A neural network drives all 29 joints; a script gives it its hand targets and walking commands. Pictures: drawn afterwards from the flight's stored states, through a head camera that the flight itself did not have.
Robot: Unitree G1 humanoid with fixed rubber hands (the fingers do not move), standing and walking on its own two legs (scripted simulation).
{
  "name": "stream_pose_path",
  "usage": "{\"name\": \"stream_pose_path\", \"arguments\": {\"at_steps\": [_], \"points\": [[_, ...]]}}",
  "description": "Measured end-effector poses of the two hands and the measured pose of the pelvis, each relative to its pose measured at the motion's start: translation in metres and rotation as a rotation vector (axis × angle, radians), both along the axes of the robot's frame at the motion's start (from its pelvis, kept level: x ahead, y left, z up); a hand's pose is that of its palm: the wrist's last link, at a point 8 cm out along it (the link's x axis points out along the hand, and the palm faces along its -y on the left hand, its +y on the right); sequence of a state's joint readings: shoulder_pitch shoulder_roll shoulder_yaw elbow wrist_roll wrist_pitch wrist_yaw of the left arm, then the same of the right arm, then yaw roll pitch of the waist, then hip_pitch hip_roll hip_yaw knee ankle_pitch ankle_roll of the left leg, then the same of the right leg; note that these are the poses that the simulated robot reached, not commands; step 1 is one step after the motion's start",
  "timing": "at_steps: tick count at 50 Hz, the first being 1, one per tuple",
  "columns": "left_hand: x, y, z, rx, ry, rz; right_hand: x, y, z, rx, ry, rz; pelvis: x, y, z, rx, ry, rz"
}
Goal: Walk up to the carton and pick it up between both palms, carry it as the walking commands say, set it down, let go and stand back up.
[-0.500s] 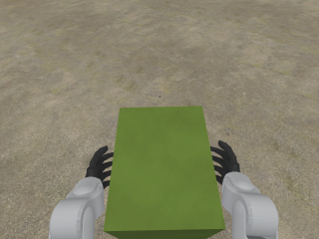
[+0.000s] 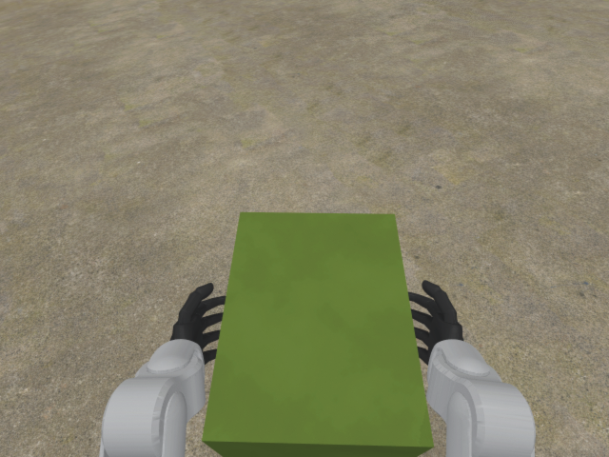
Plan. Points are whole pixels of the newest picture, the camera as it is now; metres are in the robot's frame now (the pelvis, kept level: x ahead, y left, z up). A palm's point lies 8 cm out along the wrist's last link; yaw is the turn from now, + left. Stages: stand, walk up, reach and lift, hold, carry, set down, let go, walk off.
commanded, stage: carry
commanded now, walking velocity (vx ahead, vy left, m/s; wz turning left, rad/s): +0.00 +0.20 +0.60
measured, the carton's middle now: (315, 346) +0.27 -0.01 +0.03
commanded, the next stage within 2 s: none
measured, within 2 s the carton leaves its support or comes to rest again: neither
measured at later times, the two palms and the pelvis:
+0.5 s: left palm out of the picture +0.14 +0.34 +0.08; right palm (240, 374) +0.21 +0.07 +0.08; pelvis -0.06 +0.15 +0.00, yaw +10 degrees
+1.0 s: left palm out of the picture +0.12 +0.38 +0.10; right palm (202, 398) +0.18 +0.10 +0.10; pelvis -0.08 +0.20 +0.00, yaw +10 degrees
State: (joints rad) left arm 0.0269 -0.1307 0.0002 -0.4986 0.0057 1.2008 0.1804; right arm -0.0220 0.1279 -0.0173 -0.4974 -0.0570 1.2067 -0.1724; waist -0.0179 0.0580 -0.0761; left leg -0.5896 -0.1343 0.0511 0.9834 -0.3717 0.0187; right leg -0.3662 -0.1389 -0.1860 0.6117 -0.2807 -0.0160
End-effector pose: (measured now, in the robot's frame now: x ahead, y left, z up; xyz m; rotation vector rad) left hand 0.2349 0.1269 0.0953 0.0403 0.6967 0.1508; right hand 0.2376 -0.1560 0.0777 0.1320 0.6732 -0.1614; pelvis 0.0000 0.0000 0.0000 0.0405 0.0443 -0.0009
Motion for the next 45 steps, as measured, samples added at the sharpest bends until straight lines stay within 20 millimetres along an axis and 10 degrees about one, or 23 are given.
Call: {"name": "stream_pose_path", "arguments": {"at_steps": [9, 19, 45], "points": [[-0.032, 0.088, 0.011, -0.017, -0.039, 0.115, 0.006, 0.09, 0.022, -0.02, -0.039, 0.119, -0.017, 0.061, 0.006, 0.043, -0.022, 0.101], [-0.081, 0.195, -0.035, -0.107, 0.064, 0.247, -0.011, 0.204, -0.007, -0.105, 0.064, 0.259, -0.044, 0.133, -0.008, -0.042, -0.028, 0.161], [-0.113, 0.243, 0.005, -0.059, -0.022, 0.187, -0.056, 0.248, 0.027, -0.07, -0.023, 0.204, -0.077, 0.194, 0.004, -0.049, -0.026, 0.166]]}}
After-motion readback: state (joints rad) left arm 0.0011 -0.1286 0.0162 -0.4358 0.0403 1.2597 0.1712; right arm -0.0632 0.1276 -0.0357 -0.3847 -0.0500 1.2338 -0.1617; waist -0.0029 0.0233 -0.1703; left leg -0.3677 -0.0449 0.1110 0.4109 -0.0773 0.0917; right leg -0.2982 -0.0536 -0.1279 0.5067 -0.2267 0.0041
